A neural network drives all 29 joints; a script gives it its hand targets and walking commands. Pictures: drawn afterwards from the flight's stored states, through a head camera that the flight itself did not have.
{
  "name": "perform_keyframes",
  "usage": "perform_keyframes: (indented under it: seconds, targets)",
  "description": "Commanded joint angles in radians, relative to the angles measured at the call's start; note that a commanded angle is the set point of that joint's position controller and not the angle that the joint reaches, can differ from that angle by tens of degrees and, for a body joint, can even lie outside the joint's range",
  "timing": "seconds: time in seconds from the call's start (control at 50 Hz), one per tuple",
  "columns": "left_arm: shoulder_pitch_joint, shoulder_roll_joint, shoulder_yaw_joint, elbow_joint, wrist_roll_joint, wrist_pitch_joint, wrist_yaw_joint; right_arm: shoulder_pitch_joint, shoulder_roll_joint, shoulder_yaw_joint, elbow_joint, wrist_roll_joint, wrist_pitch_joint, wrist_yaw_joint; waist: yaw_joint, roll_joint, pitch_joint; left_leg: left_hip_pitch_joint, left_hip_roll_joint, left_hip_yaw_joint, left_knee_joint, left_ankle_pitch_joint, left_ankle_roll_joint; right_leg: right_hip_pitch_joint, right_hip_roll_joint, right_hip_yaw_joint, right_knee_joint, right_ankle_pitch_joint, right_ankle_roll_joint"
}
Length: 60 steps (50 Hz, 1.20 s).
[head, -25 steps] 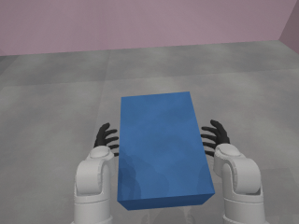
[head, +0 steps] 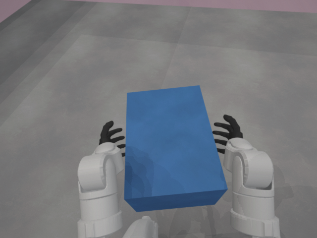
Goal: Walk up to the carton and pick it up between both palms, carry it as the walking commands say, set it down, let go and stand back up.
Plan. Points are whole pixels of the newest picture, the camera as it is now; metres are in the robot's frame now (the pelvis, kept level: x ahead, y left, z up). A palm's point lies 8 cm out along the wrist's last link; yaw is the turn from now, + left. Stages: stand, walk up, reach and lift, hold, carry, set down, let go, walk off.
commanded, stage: carry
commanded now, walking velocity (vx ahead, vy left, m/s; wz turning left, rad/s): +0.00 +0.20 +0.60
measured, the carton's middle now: (169, 146) +0.35 +0.00 -0.02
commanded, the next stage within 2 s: none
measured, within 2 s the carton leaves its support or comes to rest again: neither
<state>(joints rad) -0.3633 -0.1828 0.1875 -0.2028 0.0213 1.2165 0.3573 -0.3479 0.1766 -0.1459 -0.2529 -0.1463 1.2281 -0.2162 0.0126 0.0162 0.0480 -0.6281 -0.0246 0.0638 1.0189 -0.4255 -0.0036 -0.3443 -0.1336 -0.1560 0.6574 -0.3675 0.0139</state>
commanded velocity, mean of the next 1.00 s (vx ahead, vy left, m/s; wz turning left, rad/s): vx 0.00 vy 0.20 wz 0.60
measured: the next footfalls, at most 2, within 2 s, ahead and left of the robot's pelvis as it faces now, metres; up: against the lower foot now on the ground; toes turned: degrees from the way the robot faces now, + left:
left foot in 0.16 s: +0.06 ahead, +0.21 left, +0.00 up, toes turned +10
right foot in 0.44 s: +0.05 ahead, +0.03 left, +0.00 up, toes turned +5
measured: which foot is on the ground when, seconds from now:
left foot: up 0.00-0.14, down 0.16-0.44, up 0.46-0.74, down 0.76-1.00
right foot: down 0.00-0.16, up 0.18-0.42, down 0.44-0.78, up 0.80-1.00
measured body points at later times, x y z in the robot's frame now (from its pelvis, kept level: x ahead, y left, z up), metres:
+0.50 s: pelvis -0.03 +0.11 -0.01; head +0.02 +0.09 +0.43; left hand +0.22 +0.35 +0.07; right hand +0.31 +0.07 +0.05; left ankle -0.01 +0.20 -0.69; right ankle +0.01 +0.02 -0.73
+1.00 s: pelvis -0.14 +0.26 +0.00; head -0.09 +0.29 +0.44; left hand +0.03 +0.56 +0.05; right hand +0.20 +0.32 +0.06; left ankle -0.12 +0.35 -0.73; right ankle -0.09 +0.16 -0.67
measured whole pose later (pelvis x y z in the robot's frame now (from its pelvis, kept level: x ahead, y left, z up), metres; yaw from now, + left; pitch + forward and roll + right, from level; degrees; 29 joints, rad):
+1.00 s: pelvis -0.14 +0.26 +0.00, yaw +31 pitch +3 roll +0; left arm -0.30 -0.16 0.19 -0.25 0.05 1.25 0.35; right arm -0.38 0.19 -0.12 -0.20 -0.10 1.23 -0.26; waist 0.03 0.00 0.05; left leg -0.45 -0.07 0.02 0.62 -0.22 0.09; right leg -0.54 -0.08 -0.11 1.06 -0.51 0.11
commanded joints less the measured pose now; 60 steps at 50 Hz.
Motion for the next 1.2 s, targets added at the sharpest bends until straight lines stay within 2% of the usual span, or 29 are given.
perform_keyframes:
  seconds: [0.0, 0.1, 0.12, 0.16, 0.18, 0.22, 0.3, 0.38, 0.4, 0.42, 0.44, 0.46, 0.52, 0.56, 0.7, 0.72, 0.74, 0.76, 0.78, 0.8, 0.88, 0.94, 1.02, 1.06, 1.1, 1.12, 1.14, 1.16, 1.18]
  targets:
    - [-0.536, -1.009, -0.7, -0.134, -0.389, 0.005, -0.551, -0.546, 1.037, 0.717, -0.113, 0.486, -0.029, 0.36, -0.005, -0.172, -0.444, 0.062, 0.056, -0.002, -0.128, 0.036, -0.027, 0.364, -0.283, 0.147, -0.091, 0.865, -0.09]
    - [-0.454, -0.966, -0.669, -0.125, -0.32, 0.016, -0.528, -0.456, 1.029, 0.702, -0.037, 0.497, -0.005, 0.378, -0.015, -0.197, -0.471, 0.346, -0.05, 0.142, -0.559, 0.202, -0.022, 0.331, -0.207, 0.003, 0.082, 0.762, 0.014]
    - [-0.436, -0.959, -0.665, -0.098, -0.304, 0.021, -0.526, -0.452, 1.021, 0.699, -0.021, 0.495, 0.0, 0.385, -0.039, -0.098, -0.494, 0.48, 0.019, 0.024, -0.595, 0.331, 0.008, 0.199, -0.159, -0.002, 0.22, 0.614, 0.045]
    - [-0.41, -0.955, -0.652, -0.024, -0.275, 0.029, -0.53, -0.435, 1.003, 0.694, 0.032, 0.488, 0.004, 0.395, -0.039, 0.319, -0.456, 0.75, 0.327, -0.41, -0.483, 1.322, 0.159, -0.294, 0.052, 0.007, 0.501, -0.336, 0.111]
    - [-0.425, -0.981, -0.678, -0.038, -0.293, 0.027, -0.534, -0.431, 1.007, 0.696, 0.023, 0.483, 0.002, 0.399, -0.031, 0.252, -0.463, 0.675, 0.318, -0.353, -0.437, 1.353, 0.209, -0.271, 0.013, 0.091, 0.497, -0.367, 0.096]
    - [-0.454, -1.001, -0.693, -0.019, -0.315, 0.028, -0.554, -0.436, 1.001, 0.687, 0.006, 0.457, 0.002, 0.396, -0.029, 0.167, -0.402, 0.544, 0.241, -0.324, -0.466, 1.114, 0.187, -0.241, 0.032, 0.076, 0.424, -0.291, 0.087]
    - [-0.578, -1.036, -0.747, -0.149, -0.384, 0.005, -0.545, -0.494, 1.027, 0.684, -0.07, 0.467, -0.01, 0.391, -0.031, 0.178, -0.51, 0.586, 0.199, -0.228, -0.438, 0.999, 0.17, -0.154, 0.051, 0.051, 0.31, -0.121, 0.088]
    - [-0.599, -1.04, -0.735, -0.166, -0.421, 0.014, -0.56, -0.479, 1.021, 0.668, -0.09, 0.439, -0.019, 0.36, -0.006, 0.142, -0.514, 0.338, 0.165, -0.246, -0.395, 0.722, 0.161, 0.187, 0.052, 0.075, -0.052, 0.067, 0.026]
    - [-0.562, -1.034, -0.717, -0.13, -0.415, 0.018, -0.569, -0.473, 1.021, 0.671, -0.077, 0.426, -0.017, 0.352, 0.02, -0.023, -0.516, 0.162, 0.078, -0.164, -0.264, 0.424, 0.105, 0.377, -0.082, 0.209, -0.241, 0.247, -0.016]
    - [-0.522, -1.01, -0.697, -0.088, -0.41, 0.023, -0.576, -0.475, 1.002, 0.672, -0.079, 0.414, -0.014, 0.346, 0.012, -0.399, -0.53, -0.039, -0.052, -0.059, 0.002, -0.115, 0.042, 0.492, -0.415, 0.549, -0.269, 0.704, -0.122]
    - [-0.488, -1.003, -0.68, -0.049, -0.4, 0.024, -0.583, -0.494, 1.016, 0.683, -0.073, 0.425, -0.014, 0.347, 0.0, -0.373, -0.521, -0.066, 0.046, -0.133, 0.216, -0.179, 0.037, 0.455, -0.511, 0.58, -0.239, 0.876, -0.222]
    - [-0.461, -0.988, -0.687, -0.007, -0.387, 0.016, -0.586, -0.492, 1.004, 0.688, -0.062, 0.426, -0.018, 0.349, -0.005, -0.306, -0.508, -0.066, 0.094, -0.177, 0.275, -0.108, 0.024, 0.396, -0.502, 0.528, -0.214, 0.816, -0.249]
    - [-0.499, -1.013, -0.665, -0.004, -0.383, 0.012, -0.588, -0.553, 1.012, 0.737, -0.091, 0.451, -0.025, 0.355, -0.005, -0.159, -0.398, -0.059, 0.108, -0.11, 0.186, 0.023, -0.018, 0.339, -0.351, 0.301, -0.216, 0.669, -0.15]
    - [-0.541, -1.011, -0.68, -0.07, -0.389, 0.004, -0.578, -0.554, 1.033, 0.74, -0.097, 0.474, -0.035, 0.361, -0.005, -0.147, -0.397, -0.017, 0.081, -0.034, 0.054, 0.02, -0.035, 0.36, -0.305, 0.157, -0.181, 0.715, -0.104]
    - [-0.449, -0.949, -0.648, -0.055, -0.299, 0.019, -0.538, -0.44, 1.028, 0.702, 0.024, 0.485, 0.003, 0.385, -0.016, -0.289, -0.428, 0.307, -0.004, 0.113, -0.495, 0.163, -0.026, 0.293, -0.269, 0.012, -0.081, 0.52, 0.009]
    - [-0.416, -0.948, -0.643, -0.018, -0.279, 0.024, -0.538, -0.425, 1.017, 0.695, 0.048, 0.481, 0.006, 0.389, -0.029, -0.204, -0.433, 0.371, -0.001, 0.063, -0.591, 0.218, -0.01, 0.245, -0.225, 0.002, -0.001, 0.441, 0.031]
    - [-0.397, -0.951, -0.642, 0.016, -0.27, 0.029, -0.538, -0.432, 1.009, 0.689, 0.059, 0.478, 0.007, 0.397, -0.045, -0.042, -0.443, 0.462, 0.089, -0.069, -0.619, 0.417, 0.025, 0.121, -0.167, -0.024, 0.129, 0.262, 0.052]
    - [-0.396, -0.96, -0.643, 0.036, -0.263, 0.032, -0.54, -0.44, 0.997, 0.688, 0.068, 0.479, 0.005, 0.403, -0.042, 0.239, -0.425, 0.569, 0.28, -0.348, -0.588, 0.865, 0.108, -0.128, -0.057, -0.036, 0.312, -0.203, 0.087]
    - [-0.424, -0.963, -0.65, 0.05, -0.271, 0.027, -0.544, -0.451, 1.002, 0.694, 0.062, 0.474, 0.002, 0.406, -0.037, 0.293, -0.378, 0.567, 0.327, -0.474, -0.545, 1.131, 0.158, -0.257, 0.028, 0.037, 0.452, -0.362, 0.112]
    - [-0.502, -0.999, -0.693, -0.022, -0.315, 0.024, -0.548, -0.444, 1.016, 0.683, 0.055, 0.471, -0.004, 0.41, -0.038, 0.303, -0.379, 0.5, 0.288, -0.39, -0.516, 1.051, 0.195, -0.24, 0.001, 0.075, 0.441, -0.368, 0.098]
    - [-0.576, -1.042, -0.76, -0.123, -0.363, -0.001, -0.529, -0.497, 1.018, 0.663, -0.03, 0.485, -0.007, 0.415, -0.026, 0.215, -0.481, 0.642, 0.183, -0.23, -0.436, 1.089, 0.156, -0.29, 0.032, 0.068, 0.483, -0.164, 0.1]
    - [-0.654, -1.031, -0.782, -0.227, -0.418, 0.0, -0.523, -0.482, 1.012, 0.639, -0.075, 0.48, -0.02, 0.397, -0.032, 0.187, -0.556, 0.69, 0.189, -0.288, -0.478, 0.959, 0.195, -0.242, 0.044, 0.086, 0.402, -0.127, 0.098]
    - [-0.578, -1.005, -0.766, -0.147, -0.43, 0.018, -0.547, -0.43, 0.984, 0.639, -0.071, 0.419, -0.023, 0.359, -0.038, 0.107, -0.577, 0.604, 0.227, -0.385, -0.527, 0.867, 0.242, -0.097, 0.054, 0.12, 0.246, -0.116, 0.055]
    - [-0.518, -1.004, -0.735, -0.066, -0.418, 0.025, -0.562, -0.446, 0.969, 0.666, -0.088, 0.402, -0.025, 0.349, -0.037, 0.08, -0.568, 0.524, 0.218, -0.412, -0.566, 0.802, 0.205, 0.007, 0.063, 0.13, 0.134, -0.106, 0.028]
    - [-0.479, -1.02, -0.703, -0.006, -0.412, 0.026, -0.576, -0.496, 0.963, 0.696, -0.111, 0.398, -0.026, 0.342, -0.011, 0.045, -0.546, 0.34, 0.134, -0.354, -0.585, 0.673, 0.089, 0.268, 0.063, 0.107, -0.138, -0.003, -0.008]
    - [-0.47, -1.023, -0.687, 0.011, -0.406, 0.023, -0.58, -0.536, 0.972, 0.715, -0.122, 0.406, -0.026, 0.339, 0.018, -0.093, -0.525, 0.121, 0.029, -0.236, -0.477, 0.478, -0.019, 0.508, -0.084, 0.213, -0.345, 0.129, -0.06]
    - [-0.473, -1.018, -0.676, 0.012, -0.413, 0.017, -0.58, -0.567, 0.963, 0.721, -0.13, 0.421, -0.022, 0.337, 0.019, -0.525, -0.55, -0.038, -0.093, -0.11, -0.039, -0.075, -0.053, 0.571, -0.454, 0.569, -0.313, 0.525, -0.201]
    - [-0.449, -1.026, -0.666, 0.013, -0.404, 0.013, -0.581, -0.586, 1.006, 0.731, -0.118, 0.445, -0.02, 0.345, 0.004, -0.493, -0.486, -0.149, 0.054, -0.159, 0.211, -0.142, -0.043, 0.517, -0.568, 0.556, -0.257, 0.836, -0.273]
    - [-0.452, -1.009, -0.673, 0.005, -0.38, -0.002, -0.58, -0.6, 1.015, 0.749, -0.12, 0.462, -0.022, 0.352, -0.008, -0.404, -0.444, -0.104, 0.118, -0.229, 0.236, -0.075, -0.031, 0.383, -0.528, 0.47, -0.22, 0.817, -0.273]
